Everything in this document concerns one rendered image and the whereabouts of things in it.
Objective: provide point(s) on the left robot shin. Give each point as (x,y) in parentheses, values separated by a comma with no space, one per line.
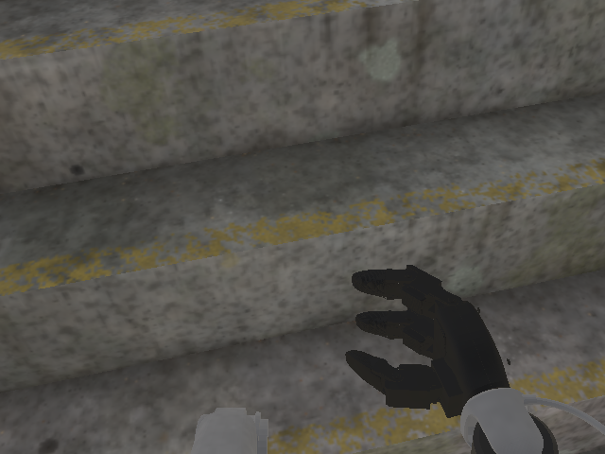
(199,421)

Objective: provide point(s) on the robot left thigh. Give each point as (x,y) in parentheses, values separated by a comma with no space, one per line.
(232,431)

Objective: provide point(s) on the right robot hand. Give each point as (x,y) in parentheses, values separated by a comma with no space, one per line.
(465,361)

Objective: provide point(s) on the robot right forearm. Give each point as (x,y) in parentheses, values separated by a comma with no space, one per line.
(497,422)

